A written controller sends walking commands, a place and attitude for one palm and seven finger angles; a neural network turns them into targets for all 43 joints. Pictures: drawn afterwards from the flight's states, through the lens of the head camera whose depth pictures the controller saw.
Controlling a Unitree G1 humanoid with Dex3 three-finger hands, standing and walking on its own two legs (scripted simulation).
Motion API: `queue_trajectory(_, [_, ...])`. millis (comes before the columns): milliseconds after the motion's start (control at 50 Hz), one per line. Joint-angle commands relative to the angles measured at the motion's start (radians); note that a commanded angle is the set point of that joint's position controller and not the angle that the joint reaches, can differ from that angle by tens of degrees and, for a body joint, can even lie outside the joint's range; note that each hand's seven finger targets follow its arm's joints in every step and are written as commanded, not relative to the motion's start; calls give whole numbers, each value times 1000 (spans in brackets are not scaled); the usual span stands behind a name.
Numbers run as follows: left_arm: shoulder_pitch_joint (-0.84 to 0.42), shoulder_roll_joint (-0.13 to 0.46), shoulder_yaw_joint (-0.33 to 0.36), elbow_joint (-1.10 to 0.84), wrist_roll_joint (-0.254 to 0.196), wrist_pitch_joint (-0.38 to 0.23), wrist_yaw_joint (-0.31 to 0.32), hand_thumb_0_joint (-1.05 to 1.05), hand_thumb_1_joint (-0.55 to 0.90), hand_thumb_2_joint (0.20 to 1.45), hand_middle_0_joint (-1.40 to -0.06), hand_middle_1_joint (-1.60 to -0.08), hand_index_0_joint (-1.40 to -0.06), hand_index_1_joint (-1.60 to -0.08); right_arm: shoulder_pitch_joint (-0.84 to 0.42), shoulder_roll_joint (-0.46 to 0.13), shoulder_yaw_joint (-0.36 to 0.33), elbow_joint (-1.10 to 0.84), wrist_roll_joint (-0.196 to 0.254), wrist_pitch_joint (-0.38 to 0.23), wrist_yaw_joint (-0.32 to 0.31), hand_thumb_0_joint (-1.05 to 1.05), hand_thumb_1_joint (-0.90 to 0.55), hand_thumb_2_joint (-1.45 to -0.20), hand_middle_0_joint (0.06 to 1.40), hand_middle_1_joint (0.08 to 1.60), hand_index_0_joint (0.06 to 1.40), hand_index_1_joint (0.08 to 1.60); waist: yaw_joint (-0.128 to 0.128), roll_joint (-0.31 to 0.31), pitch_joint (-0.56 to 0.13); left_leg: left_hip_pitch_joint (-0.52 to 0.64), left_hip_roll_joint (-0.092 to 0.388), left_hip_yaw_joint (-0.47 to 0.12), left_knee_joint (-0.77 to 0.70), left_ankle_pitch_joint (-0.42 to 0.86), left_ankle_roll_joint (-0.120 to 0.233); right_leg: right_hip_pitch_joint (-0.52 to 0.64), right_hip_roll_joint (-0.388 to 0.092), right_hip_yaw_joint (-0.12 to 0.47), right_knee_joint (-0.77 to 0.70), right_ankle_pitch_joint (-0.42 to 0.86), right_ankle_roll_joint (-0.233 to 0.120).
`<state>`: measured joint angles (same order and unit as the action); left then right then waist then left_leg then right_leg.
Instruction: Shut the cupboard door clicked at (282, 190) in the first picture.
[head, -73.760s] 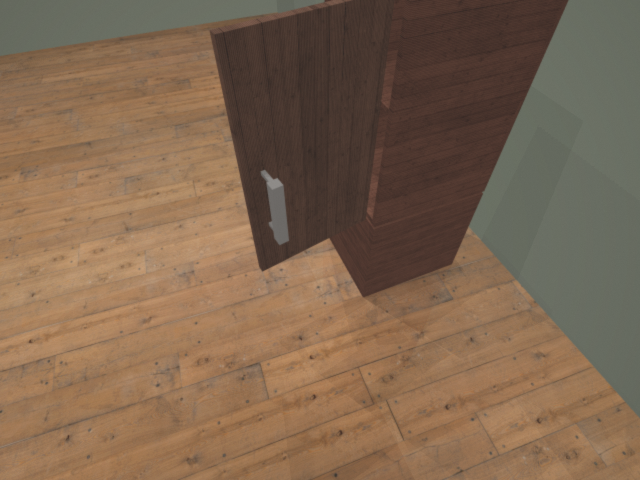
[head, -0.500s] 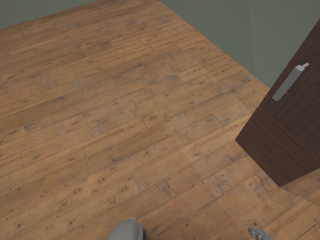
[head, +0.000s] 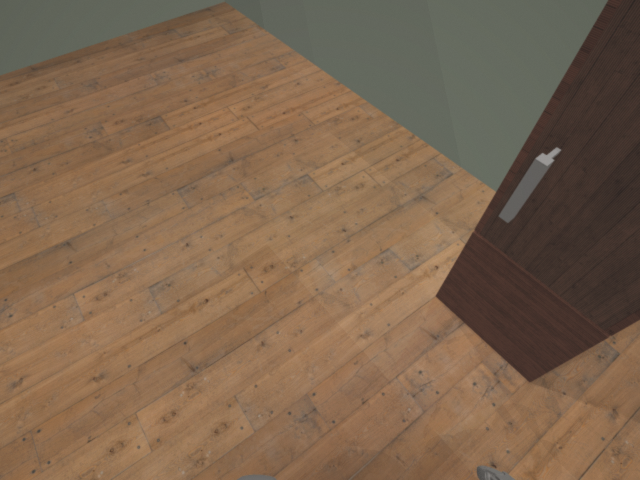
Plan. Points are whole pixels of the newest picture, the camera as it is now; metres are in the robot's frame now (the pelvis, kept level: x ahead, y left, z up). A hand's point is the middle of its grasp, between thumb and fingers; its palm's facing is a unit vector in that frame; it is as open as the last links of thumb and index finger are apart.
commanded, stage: turn to face it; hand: left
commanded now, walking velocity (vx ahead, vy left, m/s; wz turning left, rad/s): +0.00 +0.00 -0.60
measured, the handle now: (529, 185) +0.68 -0.36 -0.11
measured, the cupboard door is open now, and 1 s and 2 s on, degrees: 0 0 0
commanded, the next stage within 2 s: take the last steps up to it in 1.18 s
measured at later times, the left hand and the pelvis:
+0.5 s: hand (239, 402) +0.22 +0.15 -0.14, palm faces -0.33 -0.89 -0.32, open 7.4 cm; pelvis +0.03 -0.02 +0.00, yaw -18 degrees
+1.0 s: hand (262, 386) +0.25 +0.12 -0.16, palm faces -0.54 -0.80 -0.26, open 7.4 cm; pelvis +0.05 -0.01 -0.01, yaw -35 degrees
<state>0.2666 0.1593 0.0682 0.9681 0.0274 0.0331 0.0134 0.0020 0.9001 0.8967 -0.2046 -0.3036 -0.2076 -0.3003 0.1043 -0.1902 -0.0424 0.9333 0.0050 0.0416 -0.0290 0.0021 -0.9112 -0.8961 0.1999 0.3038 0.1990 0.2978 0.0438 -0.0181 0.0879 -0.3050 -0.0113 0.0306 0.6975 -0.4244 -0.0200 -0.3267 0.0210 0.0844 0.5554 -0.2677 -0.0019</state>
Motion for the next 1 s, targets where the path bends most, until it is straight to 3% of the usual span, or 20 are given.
queue_trajectory(0, [-21,119,43,-105,-22,-1,-3,0,900,900,-200,-300,-200,-300,141,-198,-36,-49,-24,-51,-22,0,-900,-900,200,300,200,300,-60,275,-180,325,337,-279,-393,494,105,-160,14,29,162,-29,-2])
queue_trajectory(20, [-55,128,36,-126,-11,-4,-7,0,900,900,-200,-300,-200,-300,166,-214,-39,-60,-28,-41,-23,0,-900,-900,200,300,200,300,-76,279,-133,251,449,-324,-387,583,191,-191,8,-35,337,-300,22])
queue_trajectory(40, [-93,145,43,-126,0,7,-12,0,900,900,-200,-300,-200,-300,164,-197,-33,-54,-38,-44,-27,0,-900,-900,200,300,200,300,-78,213,-82,209,432,-297,-383,663,216,-220,3,-27,475,-294,32])
queue_trajectory(100, [-119,138,41,-124,-8,15,-31,0,900,900,-200,-300,-200,-300,126,-184,-27,-70,-41,-43,-32,0,-900,-900,200,300,200,300,-48,210,-49,270,343,-105,-293,931,183,-259,-37,-65,507,-242,43])
queue_trajectory(180, [-184,127,19,-154,-8,9,-44,0,900,900,-200,-300,-200,-300,190,-219,-43,-45,-37,-44,-26,0,-900,-900,200,300,200,300,-83,226,-121,368,322,8,-220,1014,134,-136,-17,-154,234,-150,15])
queue_trajectory(240, [-133,153,21,-154,-9,4,-43,0,900,900,-200,-300,-200,-300,172,-245,-50,-52,-29,-40,-16,0,-900,-900,200,300,200,300,-44,226,-133,299,324,53,-145,1021,91,28,5,-179,56,-35,-13])
queue_trajectory(280, [7,229,38,-118,-2,-9,-33,0,900,900,-200,-300,-200,-300,143,-238,-50,-82,-12,-37,-2,0,-900,-900,200,300,200,300,31,80,-201,83,262,131,102,786,15,349,-73,-100,-113,337,-57])
queue_trajectory(300, [87,344,61,-100,5,-20,-18,0,900,900,-200,-300,-200,-300,106,-162,-32,-129,-4,-35,4,0,-900,-900,200,300,200,300,66,-231,-238,-230,82,174,383,-22,-49,530,-361,274,-141,793,-195])
queue_trajectory(320, [100,361,63,-88,-16,-19,-3,0,900,900,-200,-300,-200,-300,82,-183,-25,-146,-8,-20,-8,0,-900,-900,200,300,200,300,65,-161,-221,-263,86,6,498,-232,-48,435,-453,320,-120,910,-280])
queue_trajectory(440, [-127,281,40,-174,-2,-9,8,0,900,900,-200,-300,-200,-300,121,-142,-17,-99,-18,-1,4,0,-900,-900,200,300,200,300,-50,-95,-156,-183,106,-24,387,-9,-65,180,-241,145,-148,525,-192])
queue_trajectory(620, [-159,273,55,-185,-3,1,-10,0,900,900,-200,-300,-200,-300,179,-135,-21,-107,-10,-29,3,0,-900,-900,200,300,200,300,-87,-128,-125,71,44,-1,-136,145,-45,1,-161,250,-98,271,-120])
queue_trajectory(640, [-161,247,50,-196,-11,6,-13,0,900,900,-200,-300,-200,-300,219,-167,-26,-98,-14,-40,-2,0,-900,-900,200,300,200,300,-102,-55,-142,176,90,-42,-272,177,-26,-81,-107,213,-41,179,-77])
queue_trajectory(680, [-129,166,33,-231,-16,3,-29,0,900,900,-200,-300,-200,-300,239,-310,-51,-118,-36,-48,-11,0,-900,-900,200,300,200,300,-101,322,-140,223,498,-437,-441,268,175,-272,56,-52,375,-347,20])
queue_trajectory(720, [-155,200,45,-213,0,4,-38,0,900,900,-200,-300,-200,-300,184,-268,-36,-124,-40,-57,-12,0,-900,-900,200,300,200,300,-75,243,-125,119,460,-377,-424,343,204,-243,-9,-24,604,-307,30])
queue_trajectory(800, [-124,141,32,-182,-9,16,-55,0,900,900,-200,-300,-200,-300,117,-224,-29,-123,-44,-45,-15,0,-900,-900,200,300,200,300,-51,235,-115,147,335,-53,-328,546,149,-148,-34,-121,406,-228,43])
queue_trajectory(860, [-129,125,24,-176,-10,9,-53,0,900,900,-200,-300,-200,-300,172,-242,-41,-91,-41,-37,-10,0,-900,-900,200,300,200,300,-79,243,-130,167,338,-17,-277,595,139,-51,-1,-175,220,-189,26])
queue_trajectory(920, [-38,153,29,-144,-8,-2,-46,0,900,900,-200,-300,-200,-300,148,-244,-47,-87,-29,-29,-2,0,-900,-900,200,300,200,300,-34,200,-149,94,307,32,-160,502,75,142,1,-179,-71,51,5])
queue_trajectory(940, [8,205,40,-127,-4,-10,-40,0,900,900,-200,-300,-200,-300,144,-217,-45,-91,-21,-28,3,0,-900,-900,200,300,200,300,-14,91,-158,-14,258,76,-58,338,22,261,-81,-73,-163,169,-26])
queue_trajectory(960, [44,307,58,-110,6,-20,-25,0,900,900,-200,-300,-200,-300,116,-135,-29,-125,-14,-28,8,0,-900,-900,200,300,200,300,7,-219,-149,-244,110,163,138,-72,-38,365,-330,245,-225,402,-123])
queue_trajectory(980, [90,339,57,-98,-3,-17,-17,0,900,900,-200,-300,-200,-300,65,-143,-23,-144,-15,-15,3,0,-900,-900,200,300,200,300,46,-192,-143,-251,83,44,317,-218,-34,267,-419,301,-230,478,-223])
